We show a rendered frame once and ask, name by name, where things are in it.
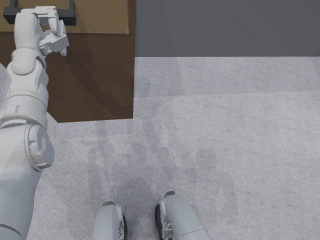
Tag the robot left hand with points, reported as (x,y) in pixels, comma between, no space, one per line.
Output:
(29,34)

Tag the handle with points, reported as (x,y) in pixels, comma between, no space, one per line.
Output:
(67,15)

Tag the right robot shin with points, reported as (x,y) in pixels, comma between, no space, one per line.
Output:
(167,230)

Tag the left robot forearm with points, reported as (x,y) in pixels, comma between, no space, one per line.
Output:
(27,98)

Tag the drawer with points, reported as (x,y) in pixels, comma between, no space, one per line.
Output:
(92,16)

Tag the robot left upper arm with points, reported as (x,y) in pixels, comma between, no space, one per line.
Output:
(25,151)

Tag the robot shin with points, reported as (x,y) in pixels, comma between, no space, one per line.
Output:
(121,233)
(167,230)

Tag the left robot shin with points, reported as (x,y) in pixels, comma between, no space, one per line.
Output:
(121,233)

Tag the cabinet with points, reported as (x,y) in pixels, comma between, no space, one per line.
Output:
(95,80)

